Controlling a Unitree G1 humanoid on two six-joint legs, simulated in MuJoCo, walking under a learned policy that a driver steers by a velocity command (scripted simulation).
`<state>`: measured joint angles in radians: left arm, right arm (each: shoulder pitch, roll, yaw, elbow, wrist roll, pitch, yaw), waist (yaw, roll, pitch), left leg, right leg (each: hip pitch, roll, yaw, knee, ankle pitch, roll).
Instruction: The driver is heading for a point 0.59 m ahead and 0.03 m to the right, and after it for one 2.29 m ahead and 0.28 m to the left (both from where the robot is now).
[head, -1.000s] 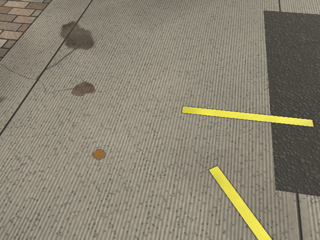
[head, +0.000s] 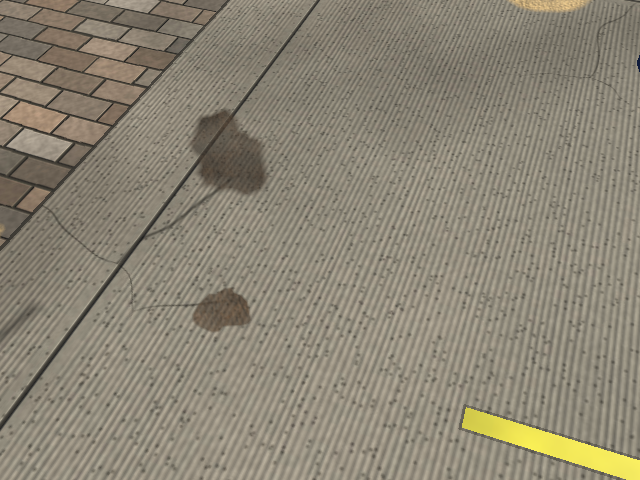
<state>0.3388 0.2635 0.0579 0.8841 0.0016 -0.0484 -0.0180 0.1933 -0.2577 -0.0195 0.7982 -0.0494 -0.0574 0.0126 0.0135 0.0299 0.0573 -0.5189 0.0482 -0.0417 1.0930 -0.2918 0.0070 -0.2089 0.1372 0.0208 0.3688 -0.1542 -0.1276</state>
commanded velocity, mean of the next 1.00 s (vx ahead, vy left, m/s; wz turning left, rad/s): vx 0.42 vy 0.00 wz -0.18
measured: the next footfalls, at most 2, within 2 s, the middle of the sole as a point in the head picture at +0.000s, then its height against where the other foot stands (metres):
left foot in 0.32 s outside the picture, level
right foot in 0.82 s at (425, 446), level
